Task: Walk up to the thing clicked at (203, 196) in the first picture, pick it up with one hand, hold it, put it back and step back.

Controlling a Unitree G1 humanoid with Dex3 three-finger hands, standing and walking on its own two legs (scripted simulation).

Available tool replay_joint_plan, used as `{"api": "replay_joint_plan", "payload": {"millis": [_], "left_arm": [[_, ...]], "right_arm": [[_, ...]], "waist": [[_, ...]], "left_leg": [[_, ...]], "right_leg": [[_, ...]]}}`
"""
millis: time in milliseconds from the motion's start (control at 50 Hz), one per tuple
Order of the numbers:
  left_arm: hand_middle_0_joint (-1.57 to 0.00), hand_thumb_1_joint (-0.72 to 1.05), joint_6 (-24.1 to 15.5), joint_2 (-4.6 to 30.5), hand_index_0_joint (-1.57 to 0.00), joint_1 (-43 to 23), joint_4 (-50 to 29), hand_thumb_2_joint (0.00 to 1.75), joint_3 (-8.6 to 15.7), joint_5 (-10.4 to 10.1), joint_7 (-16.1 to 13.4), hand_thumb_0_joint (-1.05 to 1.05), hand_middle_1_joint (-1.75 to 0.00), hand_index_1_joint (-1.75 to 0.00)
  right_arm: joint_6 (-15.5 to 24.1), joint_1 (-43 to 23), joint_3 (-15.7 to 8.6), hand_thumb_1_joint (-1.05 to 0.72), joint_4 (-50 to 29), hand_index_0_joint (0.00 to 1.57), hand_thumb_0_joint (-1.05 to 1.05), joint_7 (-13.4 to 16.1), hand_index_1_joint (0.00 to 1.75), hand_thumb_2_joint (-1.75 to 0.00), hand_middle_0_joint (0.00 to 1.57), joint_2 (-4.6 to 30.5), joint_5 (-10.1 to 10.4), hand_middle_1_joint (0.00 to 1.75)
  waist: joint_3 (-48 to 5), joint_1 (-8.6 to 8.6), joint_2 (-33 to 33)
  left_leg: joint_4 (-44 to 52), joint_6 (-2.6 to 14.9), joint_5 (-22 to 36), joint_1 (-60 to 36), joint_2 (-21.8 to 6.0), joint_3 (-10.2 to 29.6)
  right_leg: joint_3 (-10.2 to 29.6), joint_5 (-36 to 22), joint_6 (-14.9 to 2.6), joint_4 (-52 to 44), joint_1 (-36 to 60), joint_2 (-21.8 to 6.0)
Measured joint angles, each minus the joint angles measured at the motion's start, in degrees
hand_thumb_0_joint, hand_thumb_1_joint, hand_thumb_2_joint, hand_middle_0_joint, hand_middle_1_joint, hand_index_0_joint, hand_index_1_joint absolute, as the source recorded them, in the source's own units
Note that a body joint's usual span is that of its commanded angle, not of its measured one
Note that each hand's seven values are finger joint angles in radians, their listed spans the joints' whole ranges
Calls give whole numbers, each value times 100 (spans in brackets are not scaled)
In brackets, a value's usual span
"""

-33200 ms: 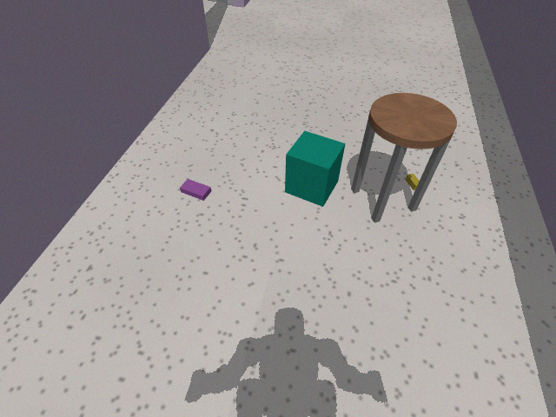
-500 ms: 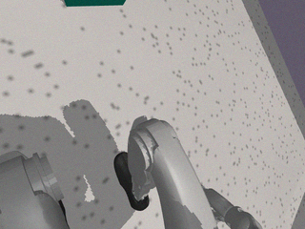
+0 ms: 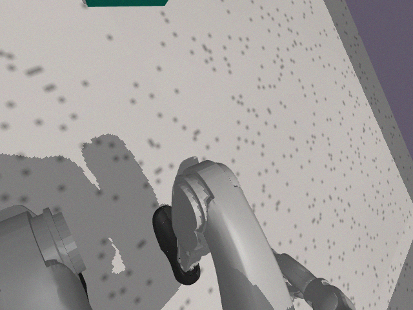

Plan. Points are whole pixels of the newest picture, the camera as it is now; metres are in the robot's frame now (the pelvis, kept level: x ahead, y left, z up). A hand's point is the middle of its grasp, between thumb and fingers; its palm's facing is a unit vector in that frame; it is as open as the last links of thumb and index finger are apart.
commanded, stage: close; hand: left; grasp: from above
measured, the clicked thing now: out of the picture +0.43 +0.39 -0.28
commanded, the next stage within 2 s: settle in 0.92 s
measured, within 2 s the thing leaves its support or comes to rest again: leaves its support in 1.34 s
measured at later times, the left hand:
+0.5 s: hand out of the picture +0.40 +0.38 -0.25, palm faces -0.43 -0.20 -0.88, open 10.0 cm
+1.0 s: hand out of the picture +0.41 +0.38 -0.25, palm faces -0.43 -0.19 -0.88, open 9.6 cm
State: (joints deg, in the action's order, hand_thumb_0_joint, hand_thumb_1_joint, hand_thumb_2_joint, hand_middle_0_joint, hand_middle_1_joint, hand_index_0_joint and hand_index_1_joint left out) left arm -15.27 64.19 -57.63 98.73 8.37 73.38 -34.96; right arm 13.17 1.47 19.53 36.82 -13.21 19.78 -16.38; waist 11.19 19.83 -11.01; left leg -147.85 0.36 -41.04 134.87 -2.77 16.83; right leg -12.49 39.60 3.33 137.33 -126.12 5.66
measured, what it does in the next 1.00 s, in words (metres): stands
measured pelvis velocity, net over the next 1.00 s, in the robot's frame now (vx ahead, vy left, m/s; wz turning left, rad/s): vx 0.00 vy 0.00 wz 0.00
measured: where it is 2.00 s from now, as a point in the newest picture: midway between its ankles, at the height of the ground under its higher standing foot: (133, 283)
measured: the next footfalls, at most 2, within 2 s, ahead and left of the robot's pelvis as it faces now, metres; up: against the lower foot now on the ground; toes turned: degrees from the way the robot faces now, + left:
none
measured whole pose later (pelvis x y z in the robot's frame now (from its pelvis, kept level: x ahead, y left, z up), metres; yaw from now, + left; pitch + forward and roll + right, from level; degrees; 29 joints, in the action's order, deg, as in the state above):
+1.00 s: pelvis +0.00 +0.00 +0.00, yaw +0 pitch +26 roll -15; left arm -16.7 64.3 -57.4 97.4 7.9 72.6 -33.0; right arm 11.6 2.1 20.3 36.7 -12.4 19.1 -15.8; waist 10.7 19.4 -10.6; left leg -147.6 0.1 -40.9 134.8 -2.7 16.7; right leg -12.5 39.5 3.1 137.2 -126.3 5.5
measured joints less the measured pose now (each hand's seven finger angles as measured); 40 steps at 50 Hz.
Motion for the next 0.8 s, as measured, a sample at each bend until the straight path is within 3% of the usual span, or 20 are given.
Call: {"api": "replay_joint_plan", "payload": {"millis": [220,520,800], "left_arm": [[-38,-1,-75,38,-43,5,-71,60,-68,-176,205,0,-78,-74],[-48,14,-187,16,-53,74,-163,51,-81,-109,217,0,-67,-63],[-58,17,-183,55,-62,14,-82,38,-79,-57,168,0,-56,-52]], "right_arm": [[-75,11,54,-89,-18,20,0,32,30,-89,20,-21,47,30],[-179,40,105,-89,-35,20,0,55,30,-89,20,-75,42,30],[-152,52,117,-89,-20,20,0,85,30,-89,20,-57,44,30]], "waist": [[10,-29,17],[1,-73,11],[-9,-45,16]], "left_leg": [[13,2,0,-5,9,1],[15,-18,33,-29,24,32],[11,-18,31,-11,10,13]], "right_leg": [[-4,8,-1,-13,13,-8],[-30,-25,-18,-24,42,-13],[-13,-34,-16,-6,0,-7]]}}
